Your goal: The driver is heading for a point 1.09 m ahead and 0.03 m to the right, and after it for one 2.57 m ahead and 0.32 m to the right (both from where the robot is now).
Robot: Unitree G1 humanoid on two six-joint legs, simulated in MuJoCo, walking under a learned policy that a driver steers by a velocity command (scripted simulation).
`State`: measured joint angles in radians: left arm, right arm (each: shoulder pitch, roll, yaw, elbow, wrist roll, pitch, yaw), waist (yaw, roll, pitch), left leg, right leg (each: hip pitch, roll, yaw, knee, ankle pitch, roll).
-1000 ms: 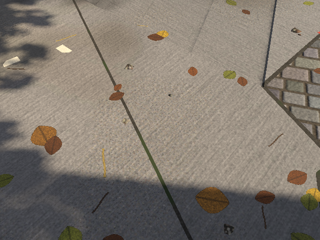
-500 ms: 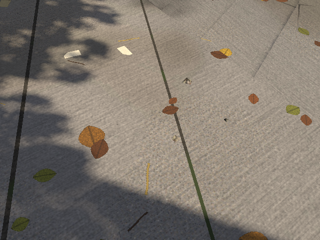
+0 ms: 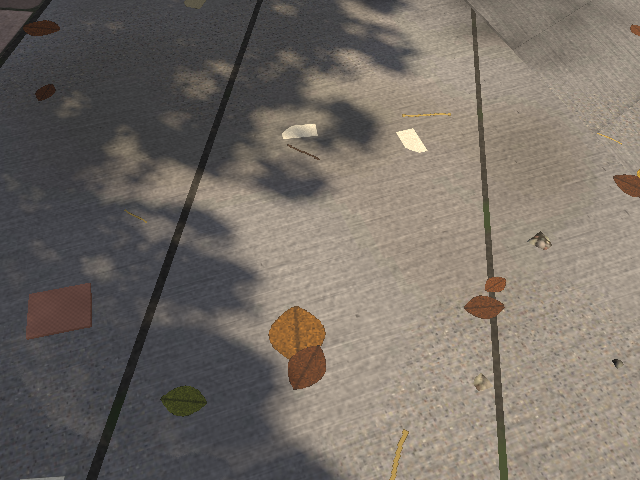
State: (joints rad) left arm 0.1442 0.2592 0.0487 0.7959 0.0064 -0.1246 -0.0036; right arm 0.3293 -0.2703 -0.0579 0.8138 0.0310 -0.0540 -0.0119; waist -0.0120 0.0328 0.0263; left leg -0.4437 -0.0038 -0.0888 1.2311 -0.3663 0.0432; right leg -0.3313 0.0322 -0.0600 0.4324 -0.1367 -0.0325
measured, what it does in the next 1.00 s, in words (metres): walks ahead: left foot, then right foot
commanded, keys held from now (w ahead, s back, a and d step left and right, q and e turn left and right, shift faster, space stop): w+q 0.02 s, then w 0.40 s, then no key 0.58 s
